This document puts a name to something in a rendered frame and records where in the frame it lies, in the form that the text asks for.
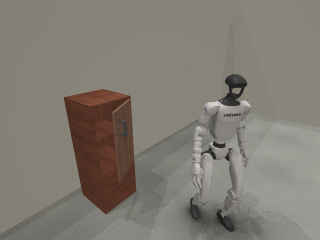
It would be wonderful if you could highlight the handle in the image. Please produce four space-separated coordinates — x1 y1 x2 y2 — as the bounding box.
117 120 128 137

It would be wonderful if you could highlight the left robot forearm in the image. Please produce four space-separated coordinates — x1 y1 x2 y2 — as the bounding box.
236 127 247 150

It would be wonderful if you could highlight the robot left thigh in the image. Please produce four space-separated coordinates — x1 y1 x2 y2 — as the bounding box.
225 148 244 201

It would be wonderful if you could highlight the right robot forearm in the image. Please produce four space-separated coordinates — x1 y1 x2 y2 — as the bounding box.
192 127 203 163

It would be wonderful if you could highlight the robot right upper arm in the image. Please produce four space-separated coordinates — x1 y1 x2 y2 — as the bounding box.
196 102 219 137

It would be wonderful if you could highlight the robot right hand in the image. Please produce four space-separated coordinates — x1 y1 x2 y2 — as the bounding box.
190 163 204 189

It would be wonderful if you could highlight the robot left upper arm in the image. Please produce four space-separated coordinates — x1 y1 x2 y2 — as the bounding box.
237 100 252 129

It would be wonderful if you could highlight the humanoid robot head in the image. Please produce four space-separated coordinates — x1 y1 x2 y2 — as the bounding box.
218 74 248 106

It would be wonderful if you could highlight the robot left hand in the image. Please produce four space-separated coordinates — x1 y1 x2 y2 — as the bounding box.
239 149 250 169

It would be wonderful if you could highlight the cupboard door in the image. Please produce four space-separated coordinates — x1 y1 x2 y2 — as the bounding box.
111 99 134 183

